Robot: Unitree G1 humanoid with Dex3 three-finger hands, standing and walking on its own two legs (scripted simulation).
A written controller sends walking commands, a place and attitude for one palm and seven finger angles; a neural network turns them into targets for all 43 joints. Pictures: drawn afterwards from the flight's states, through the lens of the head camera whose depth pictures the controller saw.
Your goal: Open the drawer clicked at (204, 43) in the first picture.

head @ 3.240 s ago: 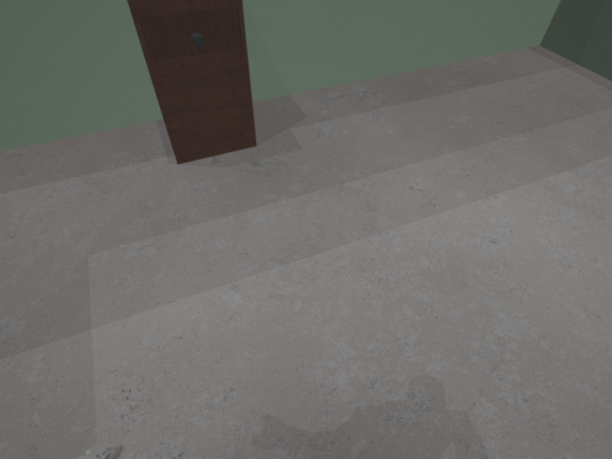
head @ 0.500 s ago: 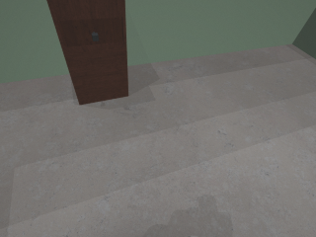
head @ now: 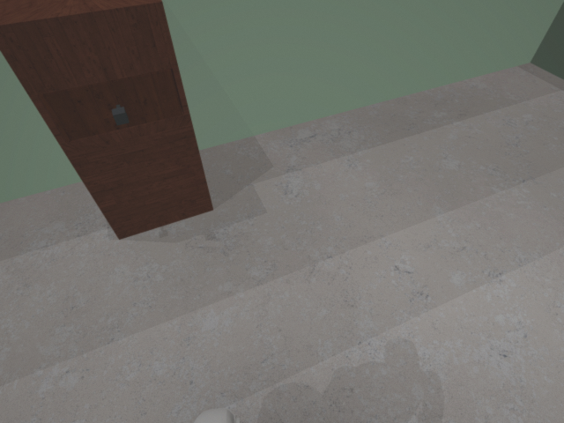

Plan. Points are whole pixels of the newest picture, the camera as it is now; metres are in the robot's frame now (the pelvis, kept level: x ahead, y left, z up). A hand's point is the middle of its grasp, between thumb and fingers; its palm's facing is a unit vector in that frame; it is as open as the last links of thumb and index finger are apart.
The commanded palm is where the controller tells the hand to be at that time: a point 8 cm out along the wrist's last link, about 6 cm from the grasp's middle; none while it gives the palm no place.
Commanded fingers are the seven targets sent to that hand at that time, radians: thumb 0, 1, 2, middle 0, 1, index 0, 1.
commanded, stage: walk to a spot facing it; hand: left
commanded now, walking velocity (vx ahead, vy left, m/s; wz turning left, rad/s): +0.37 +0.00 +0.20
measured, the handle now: (119, 112) +1.01 +0.55 -0.14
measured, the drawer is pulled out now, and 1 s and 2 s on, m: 0.00 0.00 0.00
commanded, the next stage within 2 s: turn to face it in 0.52 s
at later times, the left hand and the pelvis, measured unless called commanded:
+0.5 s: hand (149, 392) +0.20 +0.24 -0.17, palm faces +0.12 -0.98 -0.15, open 7.4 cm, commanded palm none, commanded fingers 0.00 0.90 0.90 -0.20 -0.30 -0.20 -0.30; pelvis +0.22 +0.07 +0.01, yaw +2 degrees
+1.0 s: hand (197, 260) +0.46 +0.20 -0.16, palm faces +0.15 -0.97 -0.20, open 7.2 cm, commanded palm none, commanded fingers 0.00 0.90 0.90 -0.20 -0.30 -0.20 -0.30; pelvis +0.36 +0.02 +0.00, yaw +8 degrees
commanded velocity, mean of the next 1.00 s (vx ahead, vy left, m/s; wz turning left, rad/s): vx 0.19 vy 0.00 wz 0.17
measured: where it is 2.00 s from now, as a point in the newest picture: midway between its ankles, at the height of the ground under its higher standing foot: (271, 379)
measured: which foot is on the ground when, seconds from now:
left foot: up 0.00-0.26, down 0.28-0.78, up 0.80-1.00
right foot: down 0.00-0.30, up 0.32-0.76, down 0.78-1.00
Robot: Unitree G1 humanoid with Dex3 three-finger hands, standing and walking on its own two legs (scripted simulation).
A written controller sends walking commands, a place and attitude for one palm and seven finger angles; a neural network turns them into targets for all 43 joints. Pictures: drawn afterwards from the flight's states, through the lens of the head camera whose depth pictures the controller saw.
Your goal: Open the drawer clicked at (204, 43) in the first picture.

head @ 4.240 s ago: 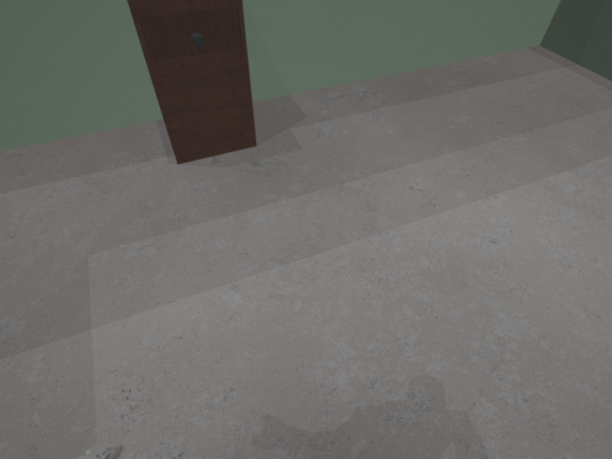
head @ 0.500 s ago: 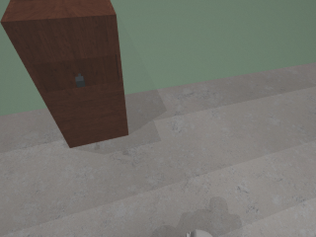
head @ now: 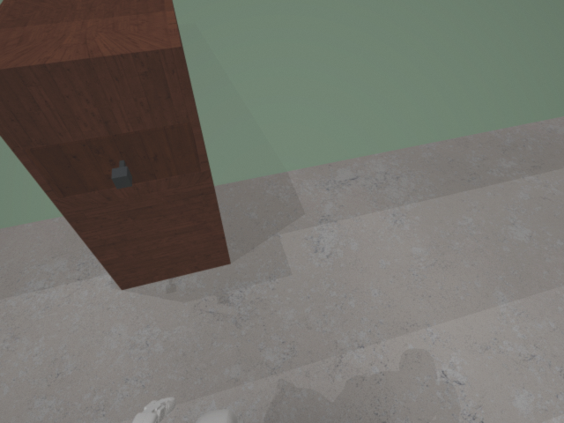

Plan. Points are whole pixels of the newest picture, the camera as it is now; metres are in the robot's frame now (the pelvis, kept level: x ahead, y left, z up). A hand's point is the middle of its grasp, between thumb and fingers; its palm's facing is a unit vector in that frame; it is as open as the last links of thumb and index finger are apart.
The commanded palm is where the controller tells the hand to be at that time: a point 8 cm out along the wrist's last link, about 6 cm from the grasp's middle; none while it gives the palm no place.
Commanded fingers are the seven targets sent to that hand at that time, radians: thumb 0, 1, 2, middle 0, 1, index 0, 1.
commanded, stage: turn to face it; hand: left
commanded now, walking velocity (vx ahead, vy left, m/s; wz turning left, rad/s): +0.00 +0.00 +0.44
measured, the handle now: (122, 172) +0.71 +0.43 -0.14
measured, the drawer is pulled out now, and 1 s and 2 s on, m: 0.00 0.00 0.00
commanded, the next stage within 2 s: take the last steps up to it in 0.50 s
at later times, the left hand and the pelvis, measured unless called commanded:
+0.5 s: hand out of the picture +0.02 +0.25 -0.16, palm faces +0.21 -0.94 -0.28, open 7.4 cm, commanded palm none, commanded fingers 0.00 0.90 0.90 -0.20 -0.30 -0.20 -0.30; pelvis +0.02 +0.03 +0.01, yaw +9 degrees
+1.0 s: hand out of the picture -0.05 +0.15 -0.15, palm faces +0.38 -0.90 -0.20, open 7.3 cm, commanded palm none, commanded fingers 0.00 0.90 0.90 -0.20 -0.30 -0.20 -0.30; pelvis +0.05 +0.01 +0.02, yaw +17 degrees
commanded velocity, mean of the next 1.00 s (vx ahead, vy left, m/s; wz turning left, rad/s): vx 0.13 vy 0.02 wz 0.20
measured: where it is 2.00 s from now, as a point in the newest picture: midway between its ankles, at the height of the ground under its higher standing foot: (248, 399)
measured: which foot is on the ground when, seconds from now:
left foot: up 0.00-0.14, down 0.16-0.64, up 0.66-1.00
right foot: down 0.00-0.16, up 0.18-0.60, down 0.62-1.00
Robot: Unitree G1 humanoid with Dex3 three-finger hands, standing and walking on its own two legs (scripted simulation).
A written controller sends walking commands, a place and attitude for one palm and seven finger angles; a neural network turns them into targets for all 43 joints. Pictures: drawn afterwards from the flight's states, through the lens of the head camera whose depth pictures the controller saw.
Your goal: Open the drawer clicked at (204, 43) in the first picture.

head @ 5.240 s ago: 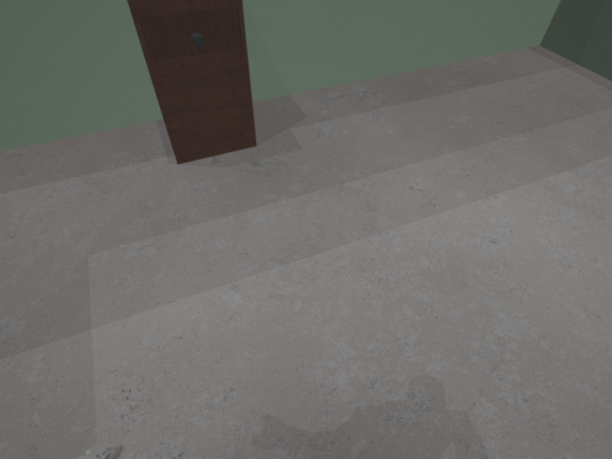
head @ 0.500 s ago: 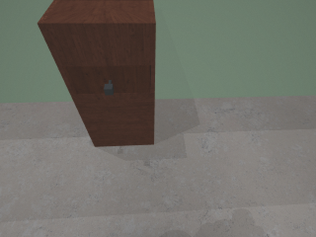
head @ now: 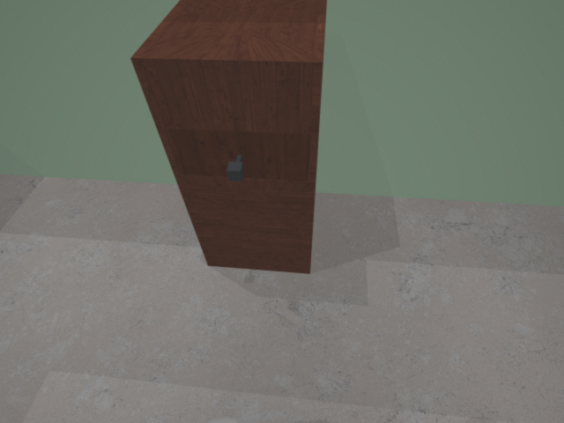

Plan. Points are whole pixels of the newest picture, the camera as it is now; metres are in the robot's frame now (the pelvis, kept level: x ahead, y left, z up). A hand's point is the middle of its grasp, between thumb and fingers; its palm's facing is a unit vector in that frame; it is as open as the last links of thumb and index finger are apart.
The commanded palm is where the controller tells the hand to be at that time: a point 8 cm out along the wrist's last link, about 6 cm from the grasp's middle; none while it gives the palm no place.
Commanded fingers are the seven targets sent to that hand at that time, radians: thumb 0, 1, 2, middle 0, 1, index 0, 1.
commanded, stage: take the last steps up to it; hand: left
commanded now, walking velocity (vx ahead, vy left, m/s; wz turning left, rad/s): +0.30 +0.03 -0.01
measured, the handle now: (237, 166) +0.76 +0.21 -0.16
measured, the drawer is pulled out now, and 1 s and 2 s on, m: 0.00 0.00 0.00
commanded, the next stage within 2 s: come to a stop and stand still in 0.58 s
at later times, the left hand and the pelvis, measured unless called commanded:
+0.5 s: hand (182, 352) +0.26 +0.22 -0.17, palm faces -0.03 -0.97 -0.23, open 7.4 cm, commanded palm none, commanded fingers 0.00 0.90 0.90 -0.20 -0.30 -0.20 -0.30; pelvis +0.15 +0.04 -0.02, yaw -3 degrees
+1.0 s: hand (197, 339) +0.29 +0.21 -0.20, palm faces +0.02 -0.98 -0.20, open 7.3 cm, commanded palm none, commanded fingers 0.00 0.90 0.90 -0.20 -0.30 -0.20 -0.30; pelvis +0.26 +0.03 -0.02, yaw -4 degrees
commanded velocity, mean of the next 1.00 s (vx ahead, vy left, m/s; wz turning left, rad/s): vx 0.07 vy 0.00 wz -0.02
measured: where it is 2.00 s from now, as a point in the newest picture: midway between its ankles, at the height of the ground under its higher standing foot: outside the picture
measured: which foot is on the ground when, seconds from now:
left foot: up 0.00-0.12, down 0.14-0.56, up 0.58-0.92, down 0.94-1.00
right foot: down 0.00-0.14, up 0.16-0.52, down 0.54-0.96, up 0.98-1.00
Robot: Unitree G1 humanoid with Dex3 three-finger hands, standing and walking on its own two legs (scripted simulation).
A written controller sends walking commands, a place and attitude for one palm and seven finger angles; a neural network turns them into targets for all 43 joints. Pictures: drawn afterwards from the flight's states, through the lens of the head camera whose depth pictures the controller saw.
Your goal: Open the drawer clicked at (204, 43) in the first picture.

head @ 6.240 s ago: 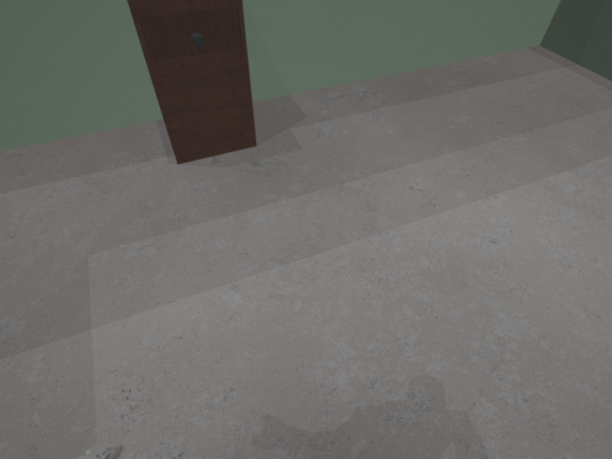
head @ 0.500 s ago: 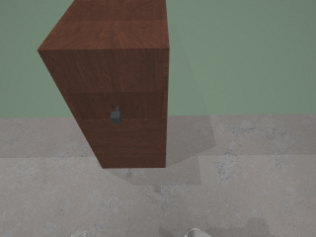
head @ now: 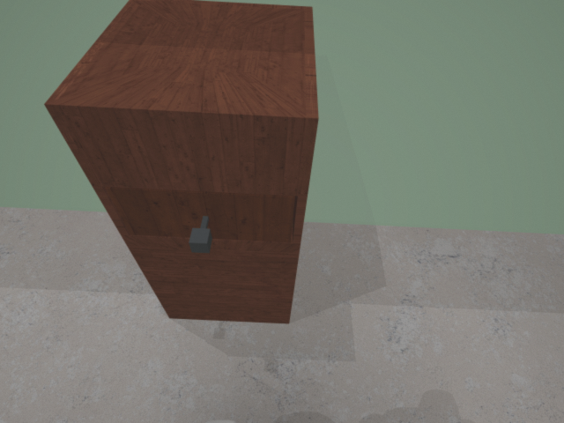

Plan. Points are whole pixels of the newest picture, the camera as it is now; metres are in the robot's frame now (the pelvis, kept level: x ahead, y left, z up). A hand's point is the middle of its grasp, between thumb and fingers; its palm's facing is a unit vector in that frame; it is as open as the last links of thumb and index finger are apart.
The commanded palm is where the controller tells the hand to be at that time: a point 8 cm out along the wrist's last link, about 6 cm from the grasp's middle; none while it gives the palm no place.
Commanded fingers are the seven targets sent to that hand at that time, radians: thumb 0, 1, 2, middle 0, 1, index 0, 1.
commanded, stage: come to a stop and stand still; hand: left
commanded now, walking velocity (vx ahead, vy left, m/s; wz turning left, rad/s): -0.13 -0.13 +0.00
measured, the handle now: (202, 232) +0.49 +0.21 -0.14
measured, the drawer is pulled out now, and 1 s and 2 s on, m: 0.00 0.00 0.00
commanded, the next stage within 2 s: look again from close up in 0.70 s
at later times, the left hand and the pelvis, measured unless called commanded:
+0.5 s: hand out of the picture +0.02 +0.15 -0.17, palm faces +0.02 -0.97 -0.23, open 7.4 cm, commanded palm none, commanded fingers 0.00 0.90 0.90 -0.20 -0.30 -0.20 -0.30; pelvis -0.04 -0.03 -0.01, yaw +0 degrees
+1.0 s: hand out of the picture -0.03 +0.13 -0.17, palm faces +0.03 -0.98 -0.19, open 7.4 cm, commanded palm none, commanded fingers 0.00 0.90 0.90 -0.20 -0.30 -0.20 -0.30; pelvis -0.01 -0.04 +0.00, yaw +0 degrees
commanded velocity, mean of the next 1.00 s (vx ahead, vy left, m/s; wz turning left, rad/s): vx -0.01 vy -0.01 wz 0.00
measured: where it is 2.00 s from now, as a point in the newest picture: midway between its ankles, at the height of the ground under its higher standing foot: outside the picture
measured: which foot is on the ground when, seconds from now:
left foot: down 0.00-1.00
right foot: up 0.00-0.24, down 0.26-1.00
